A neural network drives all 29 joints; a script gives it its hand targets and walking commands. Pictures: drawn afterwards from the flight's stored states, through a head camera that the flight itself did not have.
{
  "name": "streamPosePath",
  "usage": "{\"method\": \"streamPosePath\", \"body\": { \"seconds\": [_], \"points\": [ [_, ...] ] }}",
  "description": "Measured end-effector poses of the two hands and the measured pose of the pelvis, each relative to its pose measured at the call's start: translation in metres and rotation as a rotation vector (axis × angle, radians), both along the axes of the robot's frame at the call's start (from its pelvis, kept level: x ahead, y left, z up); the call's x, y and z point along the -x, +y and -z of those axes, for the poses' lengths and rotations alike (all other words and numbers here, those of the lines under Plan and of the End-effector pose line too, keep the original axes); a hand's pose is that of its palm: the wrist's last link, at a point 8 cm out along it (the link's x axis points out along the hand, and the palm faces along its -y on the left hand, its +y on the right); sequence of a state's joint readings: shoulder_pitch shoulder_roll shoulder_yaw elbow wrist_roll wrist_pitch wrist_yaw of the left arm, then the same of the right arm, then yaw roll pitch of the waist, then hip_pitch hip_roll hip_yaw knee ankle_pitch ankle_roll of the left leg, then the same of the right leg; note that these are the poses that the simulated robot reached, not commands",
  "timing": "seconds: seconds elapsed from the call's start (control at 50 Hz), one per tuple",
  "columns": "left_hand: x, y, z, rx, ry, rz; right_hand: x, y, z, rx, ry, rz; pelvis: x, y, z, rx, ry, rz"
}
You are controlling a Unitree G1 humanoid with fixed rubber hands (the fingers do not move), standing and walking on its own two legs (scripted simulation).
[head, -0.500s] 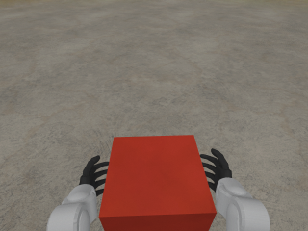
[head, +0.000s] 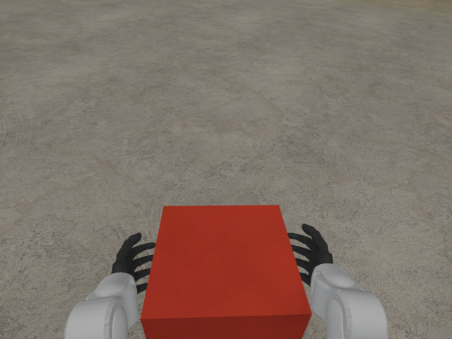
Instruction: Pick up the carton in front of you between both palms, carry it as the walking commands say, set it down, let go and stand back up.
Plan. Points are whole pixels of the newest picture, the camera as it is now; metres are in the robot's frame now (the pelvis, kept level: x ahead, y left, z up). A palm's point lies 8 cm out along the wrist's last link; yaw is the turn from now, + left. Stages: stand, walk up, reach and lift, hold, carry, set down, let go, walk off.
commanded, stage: carry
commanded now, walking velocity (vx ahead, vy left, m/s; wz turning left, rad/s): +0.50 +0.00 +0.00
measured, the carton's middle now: (222, 295) +0.24 +0.00 -0.01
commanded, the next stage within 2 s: none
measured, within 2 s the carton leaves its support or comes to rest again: neither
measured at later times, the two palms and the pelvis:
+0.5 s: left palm (164, 157) +0.51 +0.12 +0.08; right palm (289, 146) +0.55 -0.17 +0.08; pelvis +0.30 -0.04 +0.01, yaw +4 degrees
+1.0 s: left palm (164, 94) +0.84 +0.16 +0.07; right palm (258, 91) +0.84 -0.14 +0.08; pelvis +0.62 +0.02 +0.01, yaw +0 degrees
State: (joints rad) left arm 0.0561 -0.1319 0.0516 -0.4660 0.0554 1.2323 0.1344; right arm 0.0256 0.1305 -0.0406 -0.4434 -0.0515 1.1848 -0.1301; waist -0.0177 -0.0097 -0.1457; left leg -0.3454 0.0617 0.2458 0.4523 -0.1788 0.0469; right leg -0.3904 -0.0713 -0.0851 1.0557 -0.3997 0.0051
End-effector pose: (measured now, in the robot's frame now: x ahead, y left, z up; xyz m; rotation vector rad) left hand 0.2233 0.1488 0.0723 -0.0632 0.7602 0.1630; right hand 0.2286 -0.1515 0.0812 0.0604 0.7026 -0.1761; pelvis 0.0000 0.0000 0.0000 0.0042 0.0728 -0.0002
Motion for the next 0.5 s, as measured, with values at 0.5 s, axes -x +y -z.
{"method": "streamPosePath", "body": {
  "seconds": [0.5],
  "points": [
    [-0.286,-0.025,-0.011,-0.036,0.001,-0.101,-0.320,-0.023,-0.004,-0.042,0.002,-0.098,-0.304,-0.043,-0.008,-0.015,-0.003,-0.069]
  ]
}}
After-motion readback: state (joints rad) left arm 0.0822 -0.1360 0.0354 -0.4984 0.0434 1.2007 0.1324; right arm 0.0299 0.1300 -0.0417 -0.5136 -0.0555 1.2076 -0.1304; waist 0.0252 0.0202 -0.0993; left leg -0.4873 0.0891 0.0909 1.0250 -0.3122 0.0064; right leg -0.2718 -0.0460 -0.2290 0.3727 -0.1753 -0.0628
